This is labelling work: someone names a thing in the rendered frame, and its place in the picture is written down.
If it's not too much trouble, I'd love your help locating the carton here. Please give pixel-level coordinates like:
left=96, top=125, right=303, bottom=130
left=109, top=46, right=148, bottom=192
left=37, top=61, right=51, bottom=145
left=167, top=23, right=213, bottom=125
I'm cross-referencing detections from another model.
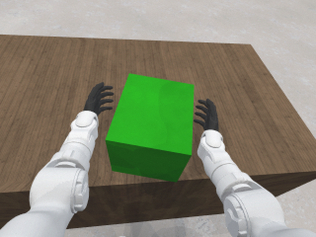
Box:
left=105, top=73, right=195, bottom=183

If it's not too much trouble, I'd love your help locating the robot left hand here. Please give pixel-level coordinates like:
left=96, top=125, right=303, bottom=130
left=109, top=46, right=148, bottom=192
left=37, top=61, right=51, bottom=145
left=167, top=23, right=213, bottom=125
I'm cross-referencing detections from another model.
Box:
left=83, top=82, right=114, bottom=116

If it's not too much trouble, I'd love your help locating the pedestal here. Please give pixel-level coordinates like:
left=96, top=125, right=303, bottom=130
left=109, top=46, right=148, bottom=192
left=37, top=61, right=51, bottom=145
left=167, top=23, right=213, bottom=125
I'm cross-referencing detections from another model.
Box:
left=0, top=35, right=316, bottom=229

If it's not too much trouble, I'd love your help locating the robot right upper arm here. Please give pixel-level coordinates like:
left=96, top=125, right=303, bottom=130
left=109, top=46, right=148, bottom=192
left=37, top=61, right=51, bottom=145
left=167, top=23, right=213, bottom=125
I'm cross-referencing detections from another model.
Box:
left=223, top=189, right=316, bottom=237

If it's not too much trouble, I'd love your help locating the robot right hand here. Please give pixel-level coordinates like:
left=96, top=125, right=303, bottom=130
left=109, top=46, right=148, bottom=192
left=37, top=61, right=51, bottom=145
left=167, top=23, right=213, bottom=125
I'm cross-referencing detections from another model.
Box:
left=194, top=98, right=219, bottom=131

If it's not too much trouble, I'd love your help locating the robot left forearm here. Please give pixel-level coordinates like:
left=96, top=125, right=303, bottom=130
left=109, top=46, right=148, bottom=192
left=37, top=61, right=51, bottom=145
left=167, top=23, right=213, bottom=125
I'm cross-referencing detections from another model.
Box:
left=29, top=111, right=99, bottom=207

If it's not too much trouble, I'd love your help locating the robot right forearm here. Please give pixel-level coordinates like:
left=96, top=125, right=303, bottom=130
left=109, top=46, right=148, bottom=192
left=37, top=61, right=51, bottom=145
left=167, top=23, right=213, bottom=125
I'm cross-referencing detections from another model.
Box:
left=197, top=129, right=285, bottom=222

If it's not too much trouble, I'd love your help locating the robot left upper arm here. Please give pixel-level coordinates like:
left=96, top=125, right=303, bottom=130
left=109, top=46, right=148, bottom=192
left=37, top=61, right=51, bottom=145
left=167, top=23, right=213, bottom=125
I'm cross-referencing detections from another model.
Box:
left=0, top=167, right=89, bottom=237

